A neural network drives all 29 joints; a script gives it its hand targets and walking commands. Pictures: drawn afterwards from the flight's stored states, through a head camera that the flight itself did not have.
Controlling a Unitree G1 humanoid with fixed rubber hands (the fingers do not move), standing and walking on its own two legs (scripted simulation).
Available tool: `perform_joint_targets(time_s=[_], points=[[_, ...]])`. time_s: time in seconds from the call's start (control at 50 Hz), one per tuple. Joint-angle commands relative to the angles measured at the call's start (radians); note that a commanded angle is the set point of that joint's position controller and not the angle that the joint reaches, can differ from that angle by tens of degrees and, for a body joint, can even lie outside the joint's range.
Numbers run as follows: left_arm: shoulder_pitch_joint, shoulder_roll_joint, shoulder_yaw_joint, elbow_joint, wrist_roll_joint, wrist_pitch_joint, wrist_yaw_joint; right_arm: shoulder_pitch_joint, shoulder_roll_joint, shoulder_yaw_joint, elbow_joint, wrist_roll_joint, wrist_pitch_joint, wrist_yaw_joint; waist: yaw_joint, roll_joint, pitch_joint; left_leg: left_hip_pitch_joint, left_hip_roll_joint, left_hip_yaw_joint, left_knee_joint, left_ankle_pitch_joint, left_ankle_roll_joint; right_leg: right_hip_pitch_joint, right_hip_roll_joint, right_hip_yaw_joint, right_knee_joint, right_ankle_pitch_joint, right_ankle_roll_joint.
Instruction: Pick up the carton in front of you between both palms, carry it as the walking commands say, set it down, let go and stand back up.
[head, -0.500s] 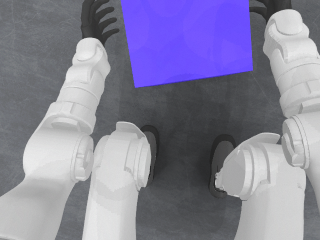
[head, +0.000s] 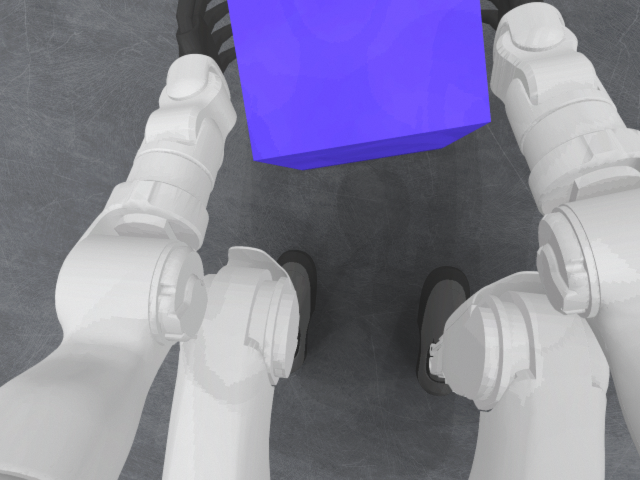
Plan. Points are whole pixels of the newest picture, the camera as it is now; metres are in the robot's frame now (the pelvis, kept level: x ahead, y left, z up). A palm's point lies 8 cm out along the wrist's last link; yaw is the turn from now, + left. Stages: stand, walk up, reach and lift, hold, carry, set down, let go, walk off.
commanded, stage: reach and lift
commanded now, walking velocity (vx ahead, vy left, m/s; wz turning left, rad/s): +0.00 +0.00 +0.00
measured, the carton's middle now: (357, 67) +0.53 +0.02 -0.24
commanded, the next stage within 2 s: none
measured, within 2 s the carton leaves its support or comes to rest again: leaves its support in 0.08 s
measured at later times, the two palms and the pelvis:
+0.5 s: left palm (104, 36) +0.48 +0.16 +0.02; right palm out of the picture +0.51 -0.14 +0.02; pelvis +0.01 +0.00 +0.08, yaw -3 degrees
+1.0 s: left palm out of the picture +0.46 +0.15 +0.17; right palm out of the picture +0.47 -0.15 +0.16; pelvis +0.05 +0.00 +0.21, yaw -3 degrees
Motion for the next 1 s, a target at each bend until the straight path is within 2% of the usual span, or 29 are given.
perform_joint_targets(time_s=[0.0, 0.1, 0.16, 0.2, 0.24, 0.32, 0.36, 0.4, 0.42, 0.46, 0.52, 0.62, 0.7, 0.8, 0.88, 0.98], points=[[-0.547, -0.882, -0.250, -0.296, -0.019, 0.015, -0.247, -0.408, 0.918, 0.121, -0.297, 0.015, -0.008, 0.207, -0.013, -0.155, -1.220, 0.542, -0.109, 0.095, -0.114, 0.269, -0.004, 0.681, 0.118, -0.042, -0.162, 0.253, -0.008], [-0.574, -1.014, -0.374, -0.524, -0.091, 0.062, -0.248, -0.463, 1.072, 0.223, -0.586, 0.076, 0.026, 0.188, -0.014, -0.165, -1.655, 0.681, -0.119, 0.119, -0.125, 0.395, -0.019, 0.966, 0.141, -0.062, -0.148, 0.433, 0.004], [-0.584, -1.030, -0.432, -0.686, -0.076, 0.105, -0.253, -0.438, 1.156, 0.252, -0.734, 0.076, 0.072, 0.183, -0.014, -0.167, -1.781, 0.737, -0.134, 0.118, -0.154, 0.377, -0.009, 1.021, 0.163, -0.072, -0.167, 0.426, 0.012], [-0.569, -1.039, -0.441, -0.751, -0.043, 0.138, -0.260, -0.390, 1.206, 0.239, -0.764, 0.053, 0.112, 0.191, -0.003, -0.159, -1.764, 0.751, -0.141, 0.114, -0.190, 0.317, -0.001, 0.984, 0.175, -0.074, -0.204, 0.354, 0.015], [-0.527, -1.060, -0.417, -0.735, 0.007, 0.174, -0.275, -0.324, 1.255, 0.208, -0.730, 0.016, 0.151, 0.210, 0.009, -0.156, -1.647, 0.717, -0.142, 0.107, -0.236, 0.225, 0.009, 0.888, 0.179, -0.076, -0.254, 0.247, 0.019], [-0.399, -1.115, -0.278, -0.541, 0.155, 0.246, -0.310, -0.180, 1.325, 0.063, -0.524, -0.110, 0.218, 0.263, 0.033, -0.150, -1.310, 0.598, -0.133, 0.091, -0.336, 0.042, 0.022, 0.661, 0.177, -0.079, -0.366, 0.018, 0.018], [-0.353, -1.126, -0.205, -0.480, 0.227, 0.269, -0.324, -0.151, 1.330, -0.016, -0.462, -0.173, 0.234, 0.282, 0.044, -0.149, -1.243, 0.579, -0.130, 0.088, -0.378, 0.012, 0.026, 0.632, 0.179, -0.077, -0.412, -0.027, 0.016], [-0.328, -1.146, -0.165, -0.454, 0.265, 0.280, -0.335, -0.149, 1.334, -0.061, -0.437, -0.208, 0.240, 0.289, 0.053, -0.148, -1.253, 0.590, -0.128, 0.091, -0.413, 0.002, 0.030, 0.653, 0.183, -0.076, -0.448, -0.036, 0.016], [-0.328, -1.139, -0.156, -0.454, 0.279, 0.283, -0.343, -0.137, 1.342, -0.077, -0.430, -0.222, 0.243, 0.291, 0.040, -0.157, -1.259, 0.605, -0.126, 0.089, -0.430, 0.017, 0.029, 0.664, 0.186, -0.074, -0.475, -0.022, 0.019], [-0.318, -1.164, -0.159, -0.462, 0.284, 0.287, -0.357, -0.134, 1.344, -0.092, -0.433, -0.239, 0.243, 0.289, 0.032, -0.148, -1.301, 0.622, -0.129, 0.095, -0.455, 0.033, 0.025, 0.720, 0.188, -0.069, -0.510, 0.006, 0.019], [-0.307, -1.205, -0.205, -0.491, 0.268, 0.297, -0.380, -0.100, 1.354, -0.100, -0.460, -0.261, 0.244, 0.281, -0.013, -0.117, -1.375, 0.664, -0.137, 0.097, -0.491, 0.079, 0.013, 0.812, 0.189, -0.068, -0.552, 0.075, 0.015], [-0.245, -1.272, -0.310, -0.544, 0.228, 0.315, -0.389, -0.055, 1.396, -0.024, -0.566, -0.238, 0.253, 0.278, -0.049, -0.069, -1.478, 0.789, -0.149, 0.088, -0.551, 0.144, 0.001, 0.926, 0.189, -0.069, -0.604, 0.145, 0.011], [-0.171, -1.295, -0.387, -0.591, 0.197, 0.325, -0.384, -0.013, 1.442, 0.080, -0.656, -0.183, 0.268, 0.286, -0.042, -0.064, -1.537, 0.899, -0.154, 0.076, -0.597, 0.207, 0.002, 1.014, 0.191, -0.065, -0.641, 0.202, 0.019], [-0.061, -1.301, -0.431, -0.616, 0.190, 0.335, -0.374, 0.061, 1.477, 0.166, -0.711, -0.139, 0.285, 0.296, -0.018, -0.093, -1.503, 1.003, -0.153, 0.053, -0.666, 0.229, 0.009, 1.093, 0.195, -0.056, -0.707, 0.214, 0.035], [0.013, -1.312, -0.439, -0.607, 0.200, 0.336, -0.370, 0.133, 1.486, 0.175, -0.711, -0.142, 0.288, 0.297, -0.015, -0.104, -1.421, 1.071, -0.151, 0.037, -0.733, 0.221, 0.011, 1.144, 0.195, -0.046, -0.777, 0.204, 0.041], [0.091, -1.336, -0.435, -0.584, 0.218, 0.330, -0.372, 0.226, 1.486, 0.148, -0.689, -0.172, 0.278, 0.292, -0.035, -0.084, -1.312, 1.160, -0.149, 0.017, -0.828, 0.210, 0.011, 1.216, 0.190, -0.029, -0.875, 0.199, 0.034]])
